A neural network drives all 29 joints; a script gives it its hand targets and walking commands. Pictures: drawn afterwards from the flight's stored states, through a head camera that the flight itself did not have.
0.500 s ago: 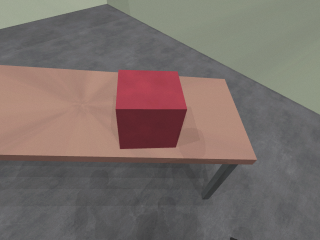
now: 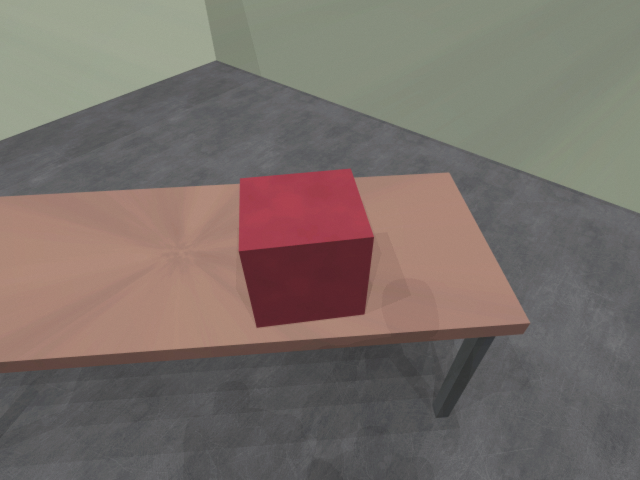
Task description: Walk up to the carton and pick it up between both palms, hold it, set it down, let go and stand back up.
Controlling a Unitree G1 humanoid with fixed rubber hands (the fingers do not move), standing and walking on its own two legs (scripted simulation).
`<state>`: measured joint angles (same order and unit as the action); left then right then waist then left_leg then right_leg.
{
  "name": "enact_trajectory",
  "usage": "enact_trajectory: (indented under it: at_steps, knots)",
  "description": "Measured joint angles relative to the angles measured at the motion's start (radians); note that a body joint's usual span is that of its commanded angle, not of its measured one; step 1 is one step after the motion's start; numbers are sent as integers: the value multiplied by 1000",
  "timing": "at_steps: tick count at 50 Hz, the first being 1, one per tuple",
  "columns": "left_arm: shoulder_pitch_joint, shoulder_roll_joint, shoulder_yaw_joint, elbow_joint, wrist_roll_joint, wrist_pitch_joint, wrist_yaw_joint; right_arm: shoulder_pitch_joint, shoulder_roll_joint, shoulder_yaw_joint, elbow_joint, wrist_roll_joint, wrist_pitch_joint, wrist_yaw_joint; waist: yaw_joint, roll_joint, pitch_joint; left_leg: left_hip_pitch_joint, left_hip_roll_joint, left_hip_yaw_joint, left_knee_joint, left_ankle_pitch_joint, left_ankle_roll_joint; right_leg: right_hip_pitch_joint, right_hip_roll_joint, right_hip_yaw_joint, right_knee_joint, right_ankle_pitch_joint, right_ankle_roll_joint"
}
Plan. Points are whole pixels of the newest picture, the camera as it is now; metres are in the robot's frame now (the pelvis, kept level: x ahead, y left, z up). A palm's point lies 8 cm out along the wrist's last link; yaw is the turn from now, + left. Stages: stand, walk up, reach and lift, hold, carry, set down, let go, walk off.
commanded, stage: walk up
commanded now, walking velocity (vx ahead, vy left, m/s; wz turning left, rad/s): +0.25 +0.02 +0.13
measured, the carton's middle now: (303, 248) +0.58 +0.05 -0.09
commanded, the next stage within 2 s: none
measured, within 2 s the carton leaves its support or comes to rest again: neither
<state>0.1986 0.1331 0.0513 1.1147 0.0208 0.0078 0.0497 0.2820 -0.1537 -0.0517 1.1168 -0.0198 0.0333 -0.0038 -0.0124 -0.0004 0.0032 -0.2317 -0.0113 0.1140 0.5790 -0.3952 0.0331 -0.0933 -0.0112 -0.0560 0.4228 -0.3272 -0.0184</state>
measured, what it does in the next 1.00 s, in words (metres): walks ahead: left foot, then right foot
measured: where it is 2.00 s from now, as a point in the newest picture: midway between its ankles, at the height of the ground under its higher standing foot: outside the picture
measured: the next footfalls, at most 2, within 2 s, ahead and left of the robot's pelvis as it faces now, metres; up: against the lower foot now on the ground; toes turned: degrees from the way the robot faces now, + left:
left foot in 0.16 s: +0.10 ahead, +0.14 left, +0.00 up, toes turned +6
right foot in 0.50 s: +0.17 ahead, -0.05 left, +0.00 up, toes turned -4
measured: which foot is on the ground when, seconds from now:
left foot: up 0.00-0.14, down 0.16-1.00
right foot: down 0.00-0.20, up 0.22-0.48, down 0.50-1.00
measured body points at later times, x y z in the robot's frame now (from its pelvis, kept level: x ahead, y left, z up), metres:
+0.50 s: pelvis +0.09 +0.07 -0.01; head +0.11 +0.07 +0.43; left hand +0.13 +0.29 -0.17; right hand +0.06 -0.12 -0.18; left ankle +0.06 +0.14 -0.74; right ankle +0.13 -0.05 -0.74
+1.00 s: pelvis +0.15 +0.09 +0.00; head +0.16 +0.10 +0.45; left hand +0.16 +0.30 -0.17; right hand +0.13 -0.12 -0.16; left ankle +0.06 +0.14 -0.74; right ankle +0.13 -0.05 -0.74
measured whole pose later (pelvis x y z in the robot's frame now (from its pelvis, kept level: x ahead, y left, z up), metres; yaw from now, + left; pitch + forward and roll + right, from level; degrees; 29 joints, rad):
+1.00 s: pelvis +0.15 +0.09 +0.00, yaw -1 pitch -2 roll -1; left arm 0.22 0.12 0.02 1.19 0.00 0.01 0.05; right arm 0.28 -0.10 0.00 1.18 -0.01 -0.02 -0.05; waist 0.00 0.00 0.05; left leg 0.01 -0.03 0.12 0.38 -0.36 0.08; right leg -0.14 -0.02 -0.05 0.44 -0.26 0.02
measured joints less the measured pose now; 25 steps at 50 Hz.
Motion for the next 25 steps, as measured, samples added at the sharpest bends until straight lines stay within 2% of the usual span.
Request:
enact_trajectory:
  at_steps: [2, 4, 6, 8, 9, 11, 13, 15, 16, 19, 23, 25]
  knots:
    - [39, 8, 8, 2, 4, -12, 2, 26, -7, -3, 2, -9, 13, 11, 18, -8, -17, -61, 9, -15, 146, -33, -17, 9, -7, -8, -12, 29, 0]
    - [88, 15, 13, 18, 3, -18, 3, 42, -14, -8, -1, -13, 7, 18, 27, -7, -31, -99, 35, -37, 224, -35, -33, 22, -5, -14, -20, 31, 16]
    - [136, 20, 15, 39, -1, -15, -2, 44, -20, -12, -12, -12, -9, 19, 30, -7, -39, -99, 63, -54, 186, -25, -40, 32, -4, -12, -16, 14, 35]
    - [168, 22, 16, 59, -3, -10, -12, 39, -22, -13, -28, -7, -33, 13, 21, -7, -32, -62, 85, -61, 51, 32, -44, 32, -7, -14, 23, -20, 52]
    - [175, 26, 17, 69, -1, -6, -17, 32, -17, -15, -29, -6, -46, 7, 16, -20, -21, -48, 75, -52, 25, 103, -41, 25, -24, -11, 67, -50, 61]
    - [188, 34, 13, 77, 7, -1, -24, 20, 5, -13, -30, -11, -64, -4, 24, -73, -6, -32, 38, -2, 49, 91, -13, -25, -71, 23, 201, -130, 43]
    - [192, 29, 13, 69, 18, 14, -35, 29, 17, -13, -37, -12, -67, -8, 10, -65, -17, -30, 39, 15, 60, 53, 8, -124, -54, 29, 396, -203, 34]
    - [157, 42, 18, 54, 19, 23, -45, 58, 39, -5, -31, -8, -68, -12, -14, -52, -9, -5, 37, -10, 20, 63, 16, -203, -29, 12, 549, -174, 38]
    - [130, 49, 15, 41, 5, 18, -46, 70, 52, 6, -24, 1, -68, -22, -12, -54, 4, 18, 30, -16, -14, 79, 17, -225, -28, 12, 560, -151, 36]
    - [58, 42, 3, -9, -15, -8, -37, 70, 83, 30, -3, 5, -65, -40, 17, -58, 44, 65, 7, 1, -89, 106, 27, -275, -32, 29, 487, -96, 32]
    - [-6, 20, -11, -37, -23, 1, -18, 36, 105, 48, 3, -3, -63, -43, 15, -56, 86, 81, -32, 25, -81, 83, 38, -253, -42, 38, 281, -26, 21]
    - [-16, 17, -17, -32, -25, 5, -10, 24, 94, 47, 11, 3, -53, -43, 11, -40, 95, 86, -43, 37, -47, 50, 41, -214, -40, 34, 188, 70, 13]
